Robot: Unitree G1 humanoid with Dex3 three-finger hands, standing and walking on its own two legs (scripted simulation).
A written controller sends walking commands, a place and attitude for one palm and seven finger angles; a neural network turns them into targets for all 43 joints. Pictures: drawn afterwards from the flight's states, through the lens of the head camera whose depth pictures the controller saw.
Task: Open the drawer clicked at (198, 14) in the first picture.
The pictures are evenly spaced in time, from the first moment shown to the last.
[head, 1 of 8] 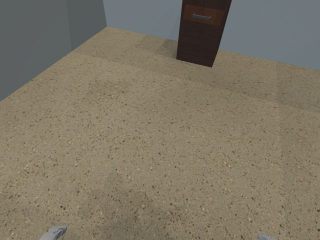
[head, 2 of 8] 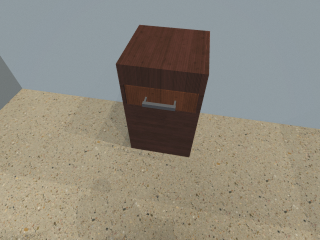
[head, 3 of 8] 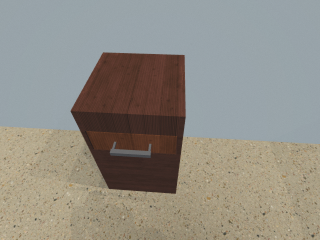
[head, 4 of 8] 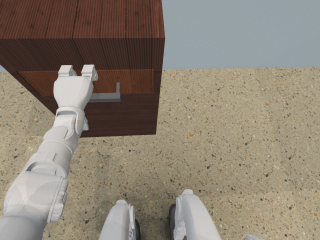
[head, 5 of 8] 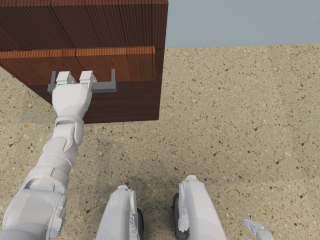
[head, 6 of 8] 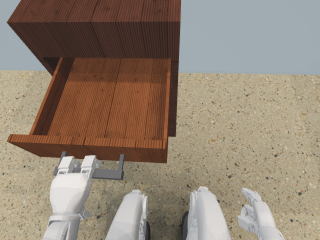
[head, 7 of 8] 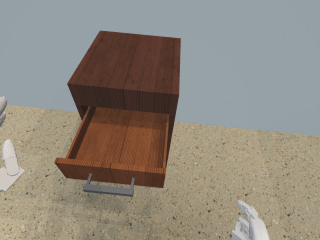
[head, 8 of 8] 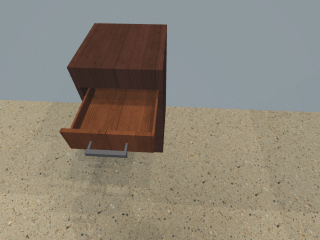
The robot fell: no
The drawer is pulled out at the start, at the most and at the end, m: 0.00 0.27 0.27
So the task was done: yes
